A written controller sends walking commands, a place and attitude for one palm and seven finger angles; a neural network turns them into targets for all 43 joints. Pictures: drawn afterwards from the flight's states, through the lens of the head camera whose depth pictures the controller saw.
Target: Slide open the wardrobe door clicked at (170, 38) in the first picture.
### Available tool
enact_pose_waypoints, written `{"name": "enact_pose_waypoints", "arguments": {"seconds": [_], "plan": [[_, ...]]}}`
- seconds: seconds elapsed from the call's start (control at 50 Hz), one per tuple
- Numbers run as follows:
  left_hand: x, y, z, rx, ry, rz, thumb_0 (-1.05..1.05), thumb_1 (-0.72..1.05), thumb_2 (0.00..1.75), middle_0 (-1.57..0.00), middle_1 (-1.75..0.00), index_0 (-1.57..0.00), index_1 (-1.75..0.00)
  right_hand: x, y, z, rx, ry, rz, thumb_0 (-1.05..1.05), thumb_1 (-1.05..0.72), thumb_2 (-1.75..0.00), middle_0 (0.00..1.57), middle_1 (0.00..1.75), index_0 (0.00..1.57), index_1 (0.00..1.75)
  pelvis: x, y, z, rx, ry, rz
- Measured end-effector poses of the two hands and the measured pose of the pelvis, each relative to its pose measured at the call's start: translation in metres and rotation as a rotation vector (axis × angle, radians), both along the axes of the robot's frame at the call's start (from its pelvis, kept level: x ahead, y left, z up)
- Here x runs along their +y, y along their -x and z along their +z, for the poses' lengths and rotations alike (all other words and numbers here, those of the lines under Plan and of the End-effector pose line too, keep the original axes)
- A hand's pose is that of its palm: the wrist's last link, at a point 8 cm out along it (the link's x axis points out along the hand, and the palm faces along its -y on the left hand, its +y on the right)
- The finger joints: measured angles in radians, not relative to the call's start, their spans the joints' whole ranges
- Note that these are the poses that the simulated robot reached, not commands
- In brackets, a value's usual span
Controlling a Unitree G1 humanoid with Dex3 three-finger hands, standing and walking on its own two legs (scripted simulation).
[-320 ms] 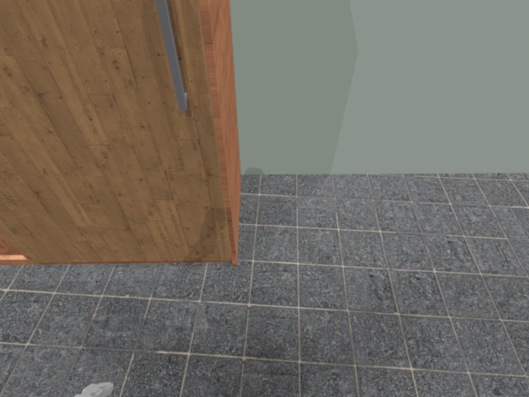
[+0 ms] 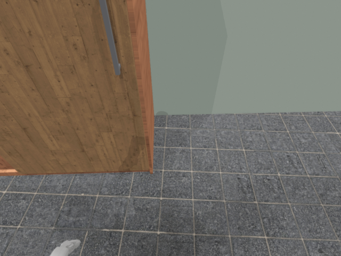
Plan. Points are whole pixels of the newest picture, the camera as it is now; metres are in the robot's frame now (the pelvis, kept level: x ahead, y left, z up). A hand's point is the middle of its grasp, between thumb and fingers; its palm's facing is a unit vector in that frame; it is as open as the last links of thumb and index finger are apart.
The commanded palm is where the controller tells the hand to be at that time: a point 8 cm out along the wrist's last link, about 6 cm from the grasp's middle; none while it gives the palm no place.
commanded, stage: stand and wait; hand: right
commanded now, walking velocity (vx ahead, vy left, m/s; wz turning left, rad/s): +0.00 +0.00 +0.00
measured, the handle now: (110, 31) +0.73 +0.24 +0.19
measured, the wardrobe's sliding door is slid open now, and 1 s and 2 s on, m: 0.00 0.00 0.00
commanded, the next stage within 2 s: look at it before walking up in 0.54 s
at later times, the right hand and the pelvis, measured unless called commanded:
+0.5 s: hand out of the picture +0.06 -0.23 -0.15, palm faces -0.02 +0.94 -0.33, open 7.4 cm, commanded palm none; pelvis -0.01 +0.01 +0.00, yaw +0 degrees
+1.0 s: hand out of the picture +0.06 -0.23 -0.15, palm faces -0.03 +0.94 -0.33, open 7.4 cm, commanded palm none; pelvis -0.01 +0.02 +0.01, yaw +0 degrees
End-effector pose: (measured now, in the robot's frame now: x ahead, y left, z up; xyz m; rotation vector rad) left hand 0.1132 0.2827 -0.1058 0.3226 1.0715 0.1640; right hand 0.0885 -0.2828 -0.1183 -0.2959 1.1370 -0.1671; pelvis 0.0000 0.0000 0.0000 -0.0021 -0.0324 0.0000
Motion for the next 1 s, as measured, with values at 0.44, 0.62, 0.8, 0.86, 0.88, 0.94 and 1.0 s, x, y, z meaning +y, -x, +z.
{"name": "enact_pose_waypoints", "arguments": {"seconds": [0.44, 0.62, 0.8, 0.86, 0.88, 0.94, 1.0], "plan": [[0.021, 0.058, -0.01, 0.138, -0.003, 0.054, 0.01, 0.9, 0.89, -0.2, -0.3, -0.21, -0.3, 0.002, 0.039, 0.001, 0.085, 0.022, -0.027, 0.01, -0.91, -0.9, 0.2, 0.3, 0.2, 0.3, 0.012, 0.014, 0.004, -0.007, 0.0, -0.001], [0.022, 0.062, -0.01, 0.138, 0.004, 0.057, 0.01, 0.9, 0.89, -0.2, -0.3, -0.21, -0.3, 0.009, 0.032, 0.003, 0.064, 0.016, -0.015, 0.01, -0.91, -0.9, 0.2, 0.3, 0.2, 0.3, 0.015, 0.016, 0.005, -0.005, 0.0, 0.001], [0.024, 0.061, -0.01, 0.137, 0.004, 0.059, 0.01, 0.9, 0.89, -0.2, -0.3, -0.21, -0.3, 0.012, 0.031, 0.002, 0.067, 0.013, -0.011, 0.01, -0.91, -0.9, 0.2, 0.3, 0.2, 0.3, 0.017, 0.016, 0.005, -0.001, 0.0, 0.004], [0.025, 0.06, -0.009, 0.137, 0.003, 0.06, 0.01, 0.9, 0.89, -0.2, -0.3, -0.21, -0.3, 0.012, 0.031, 0.002, 0.068, 0.014, -0.013, 0.01, -0.91, -0.9, 0.2, 0.3, 0.2, 0.3, 0.017, 0.015, 0.005, -0.001, 0.0, 0.004], [0.025, 0.06, -0.009, 0.137, 0.002, 0.06, 0.01, 0.9, 0.89, -0.2, -0.3, -0.21, -0.3, 0.012, 0.031, 0.002, 0.069, 0.014, -0.013, 0.01, -0.91, -0.9, 0.2, 0.3, 0.2, 0.3, 0.017, 0.015, 0.005, -0.001, 0.0, 0.004], [0.026, 0.059, -0.009, 0.138, 0.0, 0.059, 0.01, 0.9, 0.89, -0.2, -0.3, -0.21, -0.3, 0.012, 0.031, 0.002, 0.072, 0.014, -0.014, 0.01, -0.91, -0.9, 0.2, 0.3, 0.2, 0.3, 0.018, 0.014, 0.006, 0.0, 0.0, 0.004], [0.026, 0.057, -0.008, 0.136, -0.001, 0.059, 0.01, 0.9, 0.89, -0.2, -0.3, -0.21, -0.3, 0.012, 0.031, 0.002, 0.074, 0.015, -0.015, 0.01, -0.91, -0.9, 0.2, 0.3, 0.2, 0.3, 0.018, 0.013, 0.006, 0.0, -0.001, 0.004]]}}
